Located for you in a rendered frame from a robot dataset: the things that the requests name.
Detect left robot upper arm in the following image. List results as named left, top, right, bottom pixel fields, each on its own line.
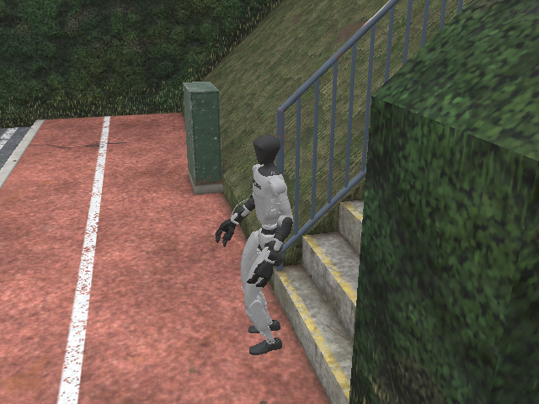
left=269, top=177, right=293, bottom=227

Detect right robot upper arm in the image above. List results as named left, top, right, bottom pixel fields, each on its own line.
left=252, top=164, right=264, bottom=199

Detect right robot forearm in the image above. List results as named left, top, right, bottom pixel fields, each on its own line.
left=231, top=195, right=255, bottom=225

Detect robot left hand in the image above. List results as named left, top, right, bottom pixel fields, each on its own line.
left=247, top=261, right=273, bottom=288

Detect robot right hand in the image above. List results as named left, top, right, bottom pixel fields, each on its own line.
left=215, top=219, right=236, bottom=247

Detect humanoid robot torso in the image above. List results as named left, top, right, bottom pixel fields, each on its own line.
left=253, top=164, right=285, bottom=249

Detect robot head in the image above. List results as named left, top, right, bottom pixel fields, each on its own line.
left=253, top=135, right=281, bottom=177

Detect left robot forearm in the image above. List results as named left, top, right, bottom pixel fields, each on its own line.
left=264, top=217, right=293, bottom=264

